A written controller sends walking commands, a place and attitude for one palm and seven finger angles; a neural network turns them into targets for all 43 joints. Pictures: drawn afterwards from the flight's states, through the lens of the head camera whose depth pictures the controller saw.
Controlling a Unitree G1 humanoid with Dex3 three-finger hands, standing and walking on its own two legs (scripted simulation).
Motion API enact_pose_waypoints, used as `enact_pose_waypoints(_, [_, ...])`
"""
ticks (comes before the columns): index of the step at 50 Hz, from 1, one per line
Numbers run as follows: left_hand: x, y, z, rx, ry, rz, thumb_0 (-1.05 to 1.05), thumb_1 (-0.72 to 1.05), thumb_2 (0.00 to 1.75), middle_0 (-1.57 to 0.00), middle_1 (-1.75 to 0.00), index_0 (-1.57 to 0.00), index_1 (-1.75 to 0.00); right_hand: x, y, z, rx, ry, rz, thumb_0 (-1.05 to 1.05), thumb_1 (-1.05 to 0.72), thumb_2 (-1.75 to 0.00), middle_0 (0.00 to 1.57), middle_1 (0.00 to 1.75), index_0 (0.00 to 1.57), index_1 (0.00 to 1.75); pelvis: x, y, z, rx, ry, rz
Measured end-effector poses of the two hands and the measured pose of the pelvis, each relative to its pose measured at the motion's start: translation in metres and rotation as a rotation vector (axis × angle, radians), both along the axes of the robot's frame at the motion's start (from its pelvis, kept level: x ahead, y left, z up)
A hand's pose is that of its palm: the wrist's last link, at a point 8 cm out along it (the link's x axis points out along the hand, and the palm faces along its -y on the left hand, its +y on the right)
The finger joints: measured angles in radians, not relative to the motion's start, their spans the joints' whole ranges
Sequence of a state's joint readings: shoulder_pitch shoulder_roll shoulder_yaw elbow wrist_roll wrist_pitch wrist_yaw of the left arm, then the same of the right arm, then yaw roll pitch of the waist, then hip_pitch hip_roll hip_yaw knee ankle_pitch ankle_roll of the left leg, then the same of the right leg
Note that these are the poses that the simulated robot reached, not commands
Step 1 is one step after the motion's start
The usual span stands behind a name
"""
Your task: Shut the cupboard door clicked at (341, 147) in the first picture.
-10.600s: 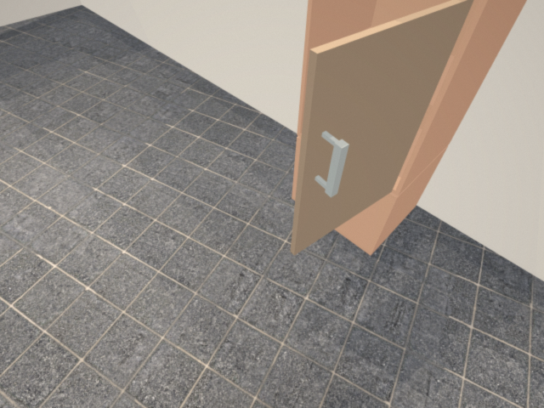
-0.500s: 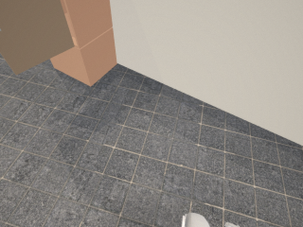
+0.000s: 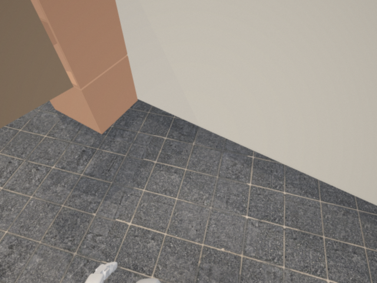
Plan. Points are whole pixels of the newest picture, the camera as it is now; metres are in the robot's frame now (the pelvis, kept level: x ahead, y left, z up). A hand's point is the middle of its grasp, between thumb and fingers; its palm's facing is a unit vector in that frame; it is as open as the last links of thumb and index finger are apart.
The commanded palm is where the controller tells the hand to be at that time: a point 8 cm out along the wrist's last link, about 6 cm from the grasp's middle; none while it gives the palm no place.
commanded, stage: walk to a spot facing it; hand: left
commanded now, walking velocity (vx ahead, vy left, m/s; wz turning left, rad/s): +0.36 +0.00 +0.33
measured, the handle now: out of the picture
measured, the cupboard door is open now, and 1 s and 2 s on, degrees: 81 81 81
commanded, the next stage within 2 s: turn to face it in 0.70 s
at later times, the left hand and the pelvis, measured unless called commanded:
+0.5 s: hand (93, 282) +0.15 +0.24 -0.18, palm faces +0.20 -0.97 -0.12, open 7.3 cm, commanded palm none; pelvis +0.21 +0.08 +0.00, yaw +8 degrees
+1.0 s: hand (120, 152) +0.52 +0.23 -0.16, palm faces +0.04 -0.98 -0.17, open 7.3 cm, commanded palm none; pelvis +0.40 +0.06 -0.01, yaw +7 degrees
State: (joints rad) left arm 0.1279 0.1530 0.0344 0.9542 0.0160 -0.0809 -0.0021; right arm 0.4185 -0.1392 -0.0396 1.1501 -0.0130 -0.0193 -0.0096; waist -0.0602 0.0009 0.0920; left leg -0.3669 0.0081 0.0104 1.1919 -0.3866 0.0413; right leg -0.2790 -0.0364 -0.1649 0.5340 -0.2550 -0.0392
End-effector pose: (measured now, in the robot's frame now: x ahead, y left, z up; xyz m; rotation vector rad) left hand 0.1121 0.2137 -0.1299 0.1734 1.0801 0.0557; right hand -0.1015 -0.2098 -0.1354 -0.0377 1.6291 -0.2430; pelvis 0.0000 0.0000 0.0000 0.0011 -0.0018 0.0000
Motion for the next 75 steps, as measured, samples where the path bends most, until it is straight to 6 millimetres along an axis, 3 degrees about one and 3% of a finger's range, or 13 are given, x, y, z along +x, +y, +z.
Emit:
enact_pose_waypoints(9, [-0.06,0.028,-0.004,0.033,0.262,0.198,-0.02,0.96,0.9,-0.2,-0.3,-0.2,-0.3,0.22,-0.018,0.007,-0.036,-0.303,0.197,0.01,-0.91,-0.9,0.2,0.3,0.19,0.3,0.073,0.005,0.008,-0.02,0.013,0.078])
enact_pose_waypoints(16, [-0.085,0.03,-0.024,-0.06,0.464,0.318,0.0,0.93,0.9,-0.2,-0.3,-0.2,-0.3,0.385,0.029,0.011,-0.045,-0.493,0.381,0.01,-0.91,-0.9,0.2,0.3,0.19,0.3,0.142,0.04,-0.008,-0.024,0.002,0.124])
enact_pose_waypoints(19, [-0.073,0.038,-0.034,-0.094,0.521,0.329,0.0,0.92,0.9,-0.2,-0.3,-0.2,-0.3,0.429,0.051,0.01,-0.061,-0.569,0.407,0.0,-0.91,-0.9,0.2,0.3,0.19,0.3,0.167,0.059,-0.017,-0.018,-0.005,0.131])
enact_pose_waypoints(24, [0.006,0.066,-0.029,-0.087,0.409,0.305,0.01,0.92,0.9,-0.2,-0.3,-0.2,-0.3,0.439,0.073,0.018,-0.058,-0.529,0.38,0.0,-0.91,-0.9,0.2,0.3,0.19,0.3,0.201,0.076,-0.003,-0.015,-0.012,0.131])
enact_pose_waypoints(29, [0.104,0.091,-0.015,-0.062,0.243,0.267,0.01,0.92,0.9,-0.2,-0.3,-0.2,-0.3,0.425,0.068,0.022,-0.089,-0.432,0.307,-0.01,-0.95,-0.9,0.21,0.3,0.2,0.3,0.236,0.088,0.009,-0.014,-0.011,0.129])
enact_pose_waypoints(36, [0.216,0.119,-0.001,-0.004,0.138,0.205,0.01,0.94,0.9,-0.2,-0.3,-0.2,-0.3,0.389,0.065,0.017,-0.076,-0.226,0.215,0.0,-0.94,-0.9,0.2,0.3,0.2,0.3,0.293,0.09,0.013,-0.009,-0.004,0.105])
enact_pose_waypoints(43, [0.327,0.1,-0.002,0.019,0.105,0.075,0.01,0.92,0.9,-0.19,-0.3,-0.2,-0.3,0.365,0.074,0.008,-0.018,-0.032,0.1,0.0,-0.92,-0.9,0.2,0.3,0.19,0.3,0.355,0.077,0.004,0.0,0.007,0.067])
enact_pose_waypoints(48, [0.391,0.073,-0.009,0.014,0.009,0.059,0.01,0.92,0.9,-0.2,-0.3,-0.2,-0.3,0.38,0.07,-0.003,0.031,0.083,0.066,0.01,-0.91,-0.9,0.2,0.3,0.2,0.3,0.396,0.06,-0.01,0.004,0.002,0.101])
enact_pose_waypoints(54, [0.386,0.062,-0.005,-0.018,0.012,0.183,-0.01,0.92,0.9,-0.2,-0.3,-0.2,-0.3,0.478,0.052,-0.006,0.01,-0.033,0.172,0.01,-0.91,-0.9,0.2,0.3,0.2,0.3,0.414,0.056,0.0,-0.005,-0.011,0.176])
enact_pose_waypoints(59, [0.376,0.087,-0.005,0.003,0.016,0.272,-0.03,0.95,0.9,-0.2,-0.3,-0.21,-0.3,0.579,0.047,0.0,-0.031,-0.222,0.3,0.01,-0.91,-0.9,0.2,0.3,0.19,0.3,0.425,0.062,0.002,-0.009,-0.006,0.243])
enact_pose_waypoints(65, [0.34,0.122,-0.028,-0.013,0.063,0.392,-0.01,0.93,0.9,-0.2,-0.3,-0.2,-0.3,0.681,0.07,0.011,-0.086,-0.425,0.462,0.0,-0.91,-0.9,0.2,0.3,0.19,0.3,0.437,0.088,-0.013,-0.026,-0.014,0.316])
enact_pose_waypoints(69, [0.311,0.143,-0.033,0.001,0.14,0.458,0.0,0.92,0.9,-0.2,-0.3,-0.2,-0.3,0.717,0.091,0.019,-0.098,-0.502,0.541,0.0,-0.91,-0.9,0.2,0.3,0.19,0.3,0.44,0.099,-0.015,-0.025,-0.003,0.351])
enact_pose_waypoints(75, [0.285,0.157,-0.01,0.038,0.175,0.534,0.01,0.92,0.9,-0.2,-0.3,-0.2,-0.3,0.736,0.112,0.027,-0.066,-0.484,0.625,0.0,-0.91,-0.9,0.2,0.3,0.19,0.3,0.445,0.103,0.001,-0.028,0.018,0.405])
